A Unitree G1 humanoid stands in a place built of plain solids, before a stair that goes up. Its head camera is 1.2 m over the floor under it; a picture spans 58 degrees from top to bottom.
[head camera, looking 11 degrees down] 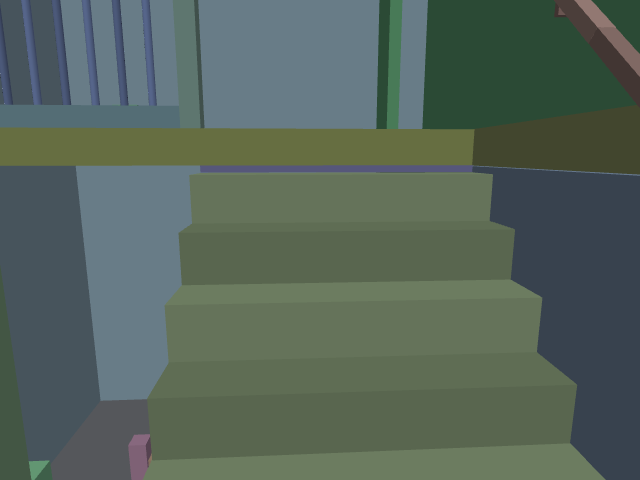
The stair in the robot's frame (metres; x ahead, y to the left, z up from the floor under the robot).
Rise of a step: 0.19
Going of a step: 0.21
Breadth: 1.20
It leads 3 degrees to the left of straight ahead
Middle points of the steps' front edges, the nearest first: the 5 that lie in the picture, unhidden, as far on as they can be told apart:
1.09 -0.13 0.56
1.30 -0.12 0.75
1.51 -0.11 0.94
1.72 -0.10 1.13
1.92 -0.08 1.32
